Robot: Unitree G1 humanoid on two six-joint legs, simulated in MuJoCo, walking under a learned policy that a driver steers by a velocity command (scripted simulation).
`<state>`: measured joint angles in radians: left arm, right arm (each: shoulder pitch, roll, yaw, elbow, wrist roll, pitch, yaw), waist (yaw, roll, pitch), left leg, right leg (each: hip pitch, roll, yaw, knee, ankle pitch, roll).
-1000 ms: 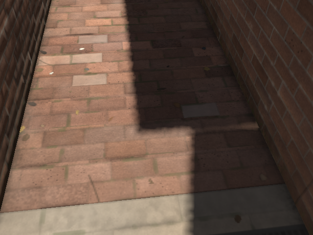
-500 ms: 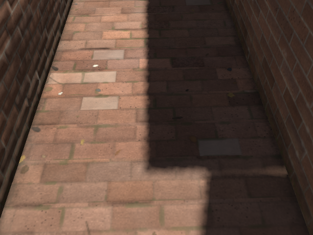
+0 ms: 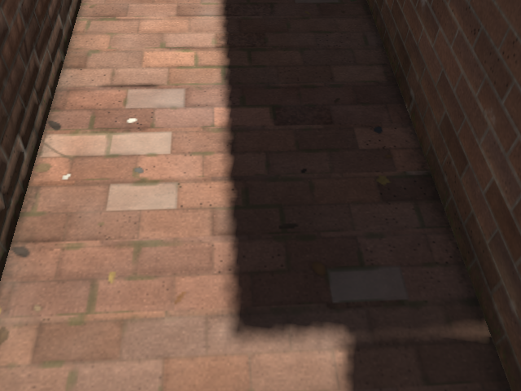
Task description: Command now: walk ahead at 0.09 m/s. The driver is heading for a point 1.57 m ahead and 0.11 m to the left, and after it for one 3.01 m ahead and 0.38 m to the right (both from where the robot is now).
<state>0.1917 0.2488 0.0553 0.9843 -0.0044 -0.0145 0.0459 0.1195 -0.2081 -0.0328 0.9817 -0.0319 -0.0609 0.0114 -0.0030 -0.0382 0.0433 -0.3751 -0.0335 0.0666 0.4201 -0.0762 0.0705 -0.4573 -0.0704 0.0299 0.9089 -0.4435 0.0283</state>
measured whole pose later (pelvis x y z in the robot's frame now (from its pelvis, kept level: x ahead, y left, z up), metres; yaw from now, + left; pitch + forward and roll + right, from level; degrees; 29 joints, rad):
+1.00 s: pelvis +0.07 -0.03 +0.00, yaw +0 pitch -1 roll +0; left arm 0.23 0.19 0.04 1.11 0.00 -0.01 0.05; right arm 0.16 -0.20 -0.04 1.11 0.00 0.01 -0.04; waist 0.00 0.00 0.04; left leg -0.24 0.01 0.04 0.50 -0.24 0.01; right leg -0.17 -0.02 -0.02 0.49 -0.30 0.01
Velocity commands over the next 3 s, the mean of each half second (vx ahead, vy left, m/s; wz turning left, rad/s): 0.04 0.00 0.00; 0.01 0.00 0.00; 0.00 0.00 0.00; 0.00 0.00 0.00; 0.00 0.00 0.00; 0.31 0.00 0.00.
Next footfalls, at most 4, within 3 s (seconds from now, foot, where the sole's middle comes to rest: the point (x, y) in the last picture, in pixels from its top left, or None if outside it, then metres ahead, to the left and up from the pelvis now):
0.12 right None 0.09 -0.15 -0.77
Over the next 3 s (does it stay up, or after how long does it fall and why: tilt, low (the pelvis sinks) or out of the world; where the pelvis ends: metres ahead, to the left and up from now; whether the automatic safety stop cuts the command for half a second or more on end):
stays up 0.21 -0.06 0.01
